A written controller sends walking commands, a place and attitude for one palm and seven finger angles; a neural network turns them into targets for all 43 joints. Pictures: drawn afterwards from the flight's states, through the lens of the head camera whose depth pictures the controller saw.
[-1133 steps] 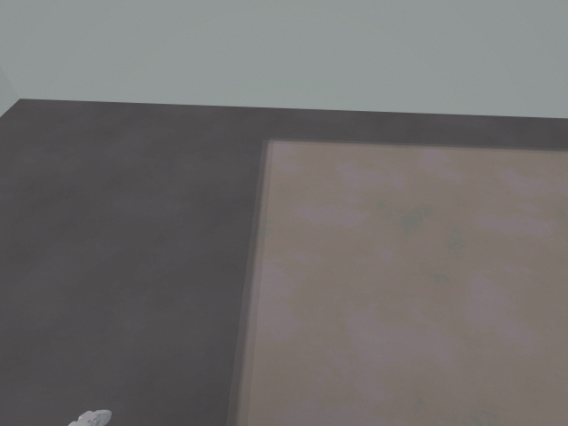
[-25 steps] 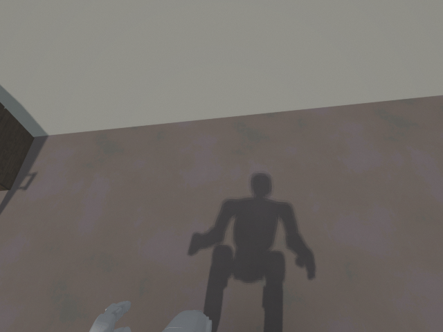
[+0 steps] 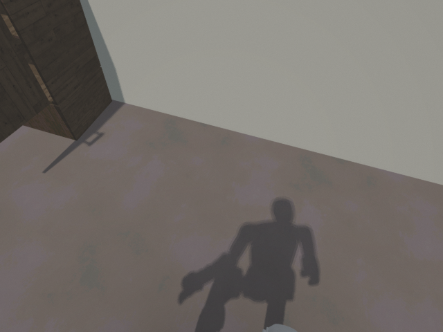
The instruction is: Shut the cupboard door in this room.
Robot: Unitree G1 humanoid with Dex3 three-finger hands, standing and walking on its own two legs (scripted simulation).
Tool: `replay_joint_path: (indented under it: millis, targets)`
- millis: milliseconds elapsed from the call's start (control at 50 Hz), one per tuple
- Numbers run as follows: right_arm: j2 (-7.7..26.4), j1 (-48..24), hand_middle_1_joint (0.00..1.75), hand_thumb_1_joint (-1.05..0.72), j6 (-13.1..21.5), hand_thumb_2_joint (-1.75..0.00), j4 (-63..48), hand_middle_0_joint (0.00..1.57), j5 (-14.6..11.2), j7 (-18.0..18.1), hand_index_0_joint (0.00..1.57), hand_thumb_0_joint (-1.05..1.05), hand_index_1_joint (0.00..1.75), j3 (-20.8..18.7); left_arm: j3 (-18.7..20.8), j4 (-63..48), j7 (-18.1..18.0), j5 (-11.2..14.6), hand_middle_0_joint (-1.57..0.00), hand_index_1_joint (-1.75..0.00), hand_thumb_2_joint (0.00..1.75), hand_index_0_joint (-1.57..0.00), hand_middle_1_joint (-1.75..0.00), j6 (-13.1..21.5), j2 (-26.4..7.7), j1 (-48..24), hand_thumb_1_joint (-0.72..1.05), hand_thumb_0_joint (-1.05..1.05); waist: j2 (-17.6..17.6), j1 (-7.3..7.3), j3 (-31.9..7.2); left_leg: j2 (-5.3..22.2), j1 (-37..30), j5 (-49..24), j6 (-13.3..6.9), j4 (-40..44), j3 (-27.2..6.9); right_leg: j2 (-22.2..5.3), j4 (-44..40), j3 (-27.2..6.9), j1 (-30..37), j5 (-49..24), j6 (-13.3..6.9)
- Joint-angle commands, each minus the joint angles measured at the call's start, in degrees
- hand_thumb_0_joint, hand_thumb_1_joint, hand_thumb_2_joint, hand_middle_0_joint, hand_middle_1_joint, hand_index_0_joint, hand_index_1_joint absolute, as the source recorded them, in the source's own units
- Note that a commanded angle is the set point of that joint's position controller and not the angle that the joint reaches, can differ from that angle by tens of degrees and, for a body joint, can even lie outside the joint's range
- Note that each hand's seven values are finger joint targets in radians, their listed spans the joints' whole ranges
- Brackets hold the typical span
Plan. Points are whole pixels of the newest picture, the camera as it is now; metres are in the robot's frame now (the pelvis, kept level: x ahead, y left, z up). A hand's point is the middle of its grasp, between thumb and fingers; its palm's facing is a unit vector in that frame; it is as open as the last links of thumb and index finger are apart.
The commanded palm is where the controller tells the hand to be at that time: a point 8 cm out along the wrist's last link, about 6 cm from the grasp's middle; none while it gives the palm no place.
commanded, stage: walk to a spot facing it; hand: left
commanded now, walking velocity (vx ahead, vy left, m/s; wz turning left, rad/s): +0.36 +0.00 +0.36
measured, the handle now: out of the picture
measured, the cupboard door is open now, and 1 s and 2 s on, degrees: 85 85 85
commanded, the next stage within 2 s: turn to face it in 1.28 s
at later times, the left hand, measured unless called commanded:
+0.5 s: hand (160, 270) +0.26 +0.15 -0.16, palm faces +0.21 -0.95 -0.22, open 7.3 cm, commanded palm none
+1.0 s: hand (126, 233) +0.34 +0.26 -0.18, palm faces +0.38 -0.91 -0.15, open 7.4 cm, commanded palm none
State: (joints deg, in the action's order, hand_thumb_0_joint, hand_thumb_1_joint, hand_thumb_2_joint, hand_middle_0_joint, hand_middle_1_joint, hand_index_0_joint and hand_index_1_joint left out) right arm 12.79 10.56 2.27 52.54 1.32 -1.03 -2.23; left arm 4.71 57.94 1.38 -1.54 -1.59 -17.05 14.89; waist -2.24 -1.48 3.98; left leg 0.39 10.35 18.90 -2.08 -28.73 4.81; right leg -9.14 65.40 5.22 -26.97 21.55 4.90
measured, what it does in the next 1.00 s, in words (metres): walks ahead, turning left: right foot, then left foot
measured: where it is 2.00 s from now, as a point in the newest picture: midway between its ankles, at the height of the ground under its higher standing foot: (192, 212)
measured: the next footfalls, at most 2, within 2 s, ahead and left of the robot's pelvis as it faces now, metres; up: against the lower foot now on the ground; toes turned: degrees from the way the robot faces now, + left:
right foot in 0.32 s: +0.30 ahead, -0.14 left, +0.00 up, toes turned -1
left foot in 0.78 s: +0.41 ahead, +0.16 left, +0.00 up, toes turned +27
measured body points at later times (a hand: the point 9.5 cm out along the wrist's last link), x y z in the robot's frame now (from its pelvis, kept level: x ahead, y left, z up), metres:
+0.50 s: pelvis +0.21 -0.04 -0.01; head +0.25 -0.05 +0.44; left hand +0.25 +0.20 -0.14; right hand +0.26 -0.28 -0.17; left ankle +0.14 +0.09 -0.64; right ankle +0.26 -0.14 -0.74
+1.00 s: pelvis +0.40 +0.09 +0.01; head +0.41 +0.12 +0.46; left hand +0.32 +0.31 -0.16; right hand +0.55 -0.12 -0.13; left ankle +0.38 +0.15 -0.74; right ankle +0.44 -0.07 -0.64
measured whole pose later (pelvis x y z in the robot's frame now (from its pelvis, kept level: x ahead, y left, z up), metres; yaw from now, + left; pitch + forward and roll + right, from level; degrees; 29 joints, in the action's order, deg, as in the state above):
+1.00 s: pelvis +0.40 +0.09 +0.01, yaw +20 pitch -1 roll -1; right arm 9.7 11.5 5.0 57.5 0.7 0.7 -3.6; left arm 2.9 62.0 0.7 -1.8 1.1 -11.1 15.3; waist -1.7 -1.5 3.8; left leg -0.3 10.0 13.4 -4.7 -24.0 7.9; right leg -8.7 66.1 4.4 -29.1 16.6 2.9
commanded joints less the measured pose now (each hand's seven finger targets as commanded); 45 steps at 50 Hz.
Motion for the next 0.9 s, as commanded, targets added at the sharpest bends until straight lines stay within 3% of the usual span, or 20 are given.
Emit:
replay_joint_path:
  millis: [0,120,200,220,260,280,300,320,340,380,460,560,680,700,740,760,780,800,840,880]
  targets:
    - [10.0,5.8,0.30,-0.90,1.4,-0.90,0.3,0.20,-0.7,1.0,0.20,0.00,0.30,-2.6,-0.5,-6.6,0.3,0.1,-0.20,-0.30,0.90,-0.20,-0.30,2.6,-2.3,-4.2,0.90,0.00,7.7,2.36,-1.8,12.8,-9.7,-23.9,-7.2,15.2,-12.7,0.1,-0.7,-1.8,-11.7,-6.3,0.9]
    - [9.0,10.4,0.30,-0.90,1.9,-0.90,3.3,0.20,-0.6,1.2,0.20,0.00,0.30,-2.8,-1.3,-10.0,0.5,0.4,-0.20,-0.30,0.90,-0.20,-0.30,3.2,-1.1,-12.8,0.90,0.00,8.1,4.29,1.0,12.9,-11.9,-27.6,-8.1,15.3,-13.0,0.3,-13.6,-1.4,-13.8,-9.5,1.1]
    - [8.8,10.5,0.30,-0.90,1.8,-0.90,4.7,0.20,-0.2,1.6,0.20,0.00,0.30,-2.9,-1.5,-10.6,0.6,0.7,-0.20,-0.30,0.90,-0.20,-0.30,3.8,0.1,-14.2,0.90,0.00,10.2,4.04,1.3,12.2,-9.7,-32.6,-6.9,12.3,-11.7,2.8,-25.6,0.7,-4.8,-10.8,-0.9]
    - [8.9,10.5,0.30,-0.90,1.7,-0.90,5.1,0.20,-0.1,1.6,0.20,0.00,0.30,-3.0,-1.3,-10.4,0.5,0.7,-0.20,-0.30,0.90,-0.20,-0.30,4.0,-0.2,-13.0,0.90,0.00,9.8,3.41,1.1,12.7,-7.7,-33.9,-6.7,10.8,-12.7,3.7,-27.5,1.0,0.1,-10.0,-1.7]
    - [9.5,8.6,0.30,-0.90,1.6,-0.90,5.5,0.20,-0.3,1.8,0.20,0.00,0.30,-3.1,-0.5,-6.6,0.3,0.4,-0.20,-0.30,0.90,-0.20,-0.30,4.8,-1.8,-0.2,0.90,0.00,5.9,-2.87,-4.4,9.7,-4.6,-39.0,-4.4,-2.6,-10.9,6.3,-33.8,2.5,16.9,-13.2,-3.1]
    - [8.3,8.6,0.30,-0.90,1.8,-0.90,5.3,0.20,-0.8,1.4,0.20,0.00,0.30,-3.1,0.5,-3.4,-0.1,0.0,-0.20,-0.30,0.90,-0.20,-0.30,5.7,-5.3,10.2,0.90,0.00,0.7,-7.02,-10.2,6.1,3.4,-31.9,-2.2,-16.3,-8.8,2.3,-35.8,-1.7,32.2,-14.8,-4.6]
    - [3.4,12.4,0.30,-0.90,2.0,-0.90,4.0,0.20,-1.7,1.1,0.20,0.00,0.30,-2.2,2.3,-1.4,-1.1,-0.6,-0.20,-0.30,0.90,-0.20,-0.30,6.1,-12.2,17.6,0.90,0.00,-17.4,-7.95,-18.3,-3.6,18.3,5.5,0.5,-36.4,-5.4,-16.5,-41.4,-26.2,45.4,-17.8,-10.0]
    - [4.0,11.6,0.30,-0.90,1.4,-0.90,3.2,0.20,-1.9,1.2,0.20,0.00,0.30,-2.3,2.2,-1.6,-1.4,0.6,-0.20,-0.30,0.90,-0.20,-0.30,5.8,-12.4,14.9,0.90,0.00,-15.8,-6.03,-17.2,-1.6,20.8,13.0,-0.4,-47.1,-9.1,-22.0,-49.1,-34.4,39.3,-10.6,-13.1]
    - [3.9,7.7,0.30,-0.90,1.3,-0.90,3.2,0.20,-1.3,0.6,0.20,0.00,0.30,-2.5,1.7,-3.0,-1.5,0.4,-0.20,-0.30,0.90,-0.20,-0.30,5.8,-9.8,8.7,0.90,0.00,-10.6,-5.30,-10.8,1.5,24.1,7.8,-0.4,-51.7,-9.5,-19.9,-50.9,-31.9,31.9,0.0,-13.5]
    - [2.5,3.4,0.30,-0.90,0.5,-0.90,3.2,0.20,-0.5,-0.1,0.20,0.00,0.30,-2.3,0.1,-3.9,-1.9,0.2,-0.20,-0.30,0.90,-0.20,-0.30,6.2,-3.5,1.7,0.90,0.00,-3.1,-1.77,-2.4,5.7,24.1,-0.7,0.1,-49.8,-9.2,-15.6,-51.7,-19.5,18.7,0.3,-11.1]
    - [0.1,6.9,0.30,-0.90,-1.7,-0.90,4.8,0.20,0.0,-0.6,0.20,0.00,0.30,-2.1,-0.7,-2.5,-2.1,-0.3,-0.20,-0.30,0.90,-0.20,-0.30,6.8,0.0,0.4,0.90,0.00,-5.6,2.26,-2.2,6.6,21.4,-4.1,2.4,-41.2,-5.9,-11.4,-53.5,-4.3,12.5,-7.7,-9.1]
    - [-1.3,-0.1,0.30,-0.90,-1.7,-0.90,2.3,0.20,-0.1,-1.7,0.20,0.00,0.30,-1.5,-0.8,0.0,-2.0,-0.1,-0.20,-0.30,0.90,-0.20,-0.30,7.2,-0.5,2.7,0.90,0.00,-5.0,1.63,1.3,7.3,21.4,-8.4,3.3,-23.5,-1.5,-9.9,-55.5,3.3,14.6,-11.6,-9.5]
    - [-0.5,-6.8,0.30,-0.90,-0.6,-0.90,0.1,0.20,-0.1,-2.2,0.20,0.00,0.30,-1.0,-0.8,2.8,-2.1,-0.1,-0.20,-0.30,0.90,-0.20,-0.30,6.5,-2.6,7.5,0.90,0.00,-4.3,-0.75,1.9,5.1,16.7,-5.3,1.2,-10.1,1.8,-12.1,-52.1,4.2,22.9,-18.5,-10.1]
    - [-0.1,-6.1,0.30,-0.90,-0.5,-0.90,0.2,0.20,-0.1,-2.0,0.20,0.00,0.30,-1.1,-0.8,3.1,-2.1,-0.1,-0.20,-0.30,0.90,-0.20,-0.30,6.3,-3.0,7.6,0.90,0.00,-4.9,-0.11,2.0,4.6,14.0,-4.3,0.8,-8.5,2.4,-12.4,-50.4,4.7,22.7,-20.2,-9.9]
    - [2.9,4.7,0.30,-0.90,0.4,-0.90,3.2,0.20,0.4,-1.4,0.20,0.00,0.30,-2.0,-0.7,3.0,-2.0,0.3,-0.20,-0.30,0.90,-0.20,-0.30,6.1,-3.5,5.9,0.90,0.00,-0.2,5.69,-3.9,1.4,-3.3,-6.1,-0.3,-0.8,4.1,-9.0,-33.6,9.9,18.8,-28.6,-7.6]
    - [9.1,13.7,0.30,-0.90,0.8,-0.90,5.3,0.20,0.9,-0.5,0.20,0.00,0.30,-3.6,-0.9,1.9,-1.5,0.7,-0.20,-0.30,0.90,-0.20,-0.30,6.0,-1.1,7.1,0.90,0.00,11.8,9.17,-11.2,9.0,-17.9,-6.6,-3.1,3.2,-8.2,-3.2,-16.3,11.6,9.0,-19.4,-4.6]
    - [15.0,18.9,0.30,-0.90,0.9,-0.90,6.7,0.20,0.5,0.4,0.20,0.00,0.30,-4.9,-1.8,-0.4,-0.9,1.2,-0.20,-0.30,0.90,-0.20,-0.30,6.0,1.7,6.8,0.90,0.00,23.8,9.88,-13.3,22.4,-27.0,-13.8,-8.7,9.6,-29.8,4.4,-0.4,8.5,-7.9,11.3,-2.2]
    - [15.1,18.6,0.30,-0.90,0.6,-0.90,7.7,0.20,-0.3,1.3,0.20,0.00,0.30,-4.7,-1.9,-1.4,-1.6,0.9,-0.20,-0.30,0.90,-0.20,-0.30,5.6,0.2,2.6,0.90,0.00,19.7,10.24,-14.3,24.7,-24.9,-12.5,-10.3,12.7,-32.1,3.5,6.6,0.1,-11.0,12.3,-3.2]
    - [9.7,10.1,0.30,-0.90,1.0,-0.90,5.1,0.20,-0.4,1.7,0.20,0.00,0.30,-3.5,-1.5,-0.4,-1.0,0.7,-0.20,-0.30,0.90,-0.20,-0.30,5.5,1.2,-0.9,0.90,0.00,7.6,6.27,-5.7,21.8,-13.9,-13.3,-9.4,13.1,-23.1,-0.8,8.1,-3.0,-12.5,2.6,-3.4]
    - [5.5,7.3,0.30,-0.90,2.1,-0.90,5.1,0.20,-0.3,1.7,0.20,0.00,0.30,-2.1,-1.6,1.3,-0.7,0.0,-0.20,-0.30,0.90,-0.20,-0.30,4.7,2.6,1.2,0.90,0.00,6.9,3.29,-3.0,17.2,-6.3,-18.1,-6.4,15.3,-14.5,-1.5,4.0,-3.1,-7.0,-2.2,-2.9]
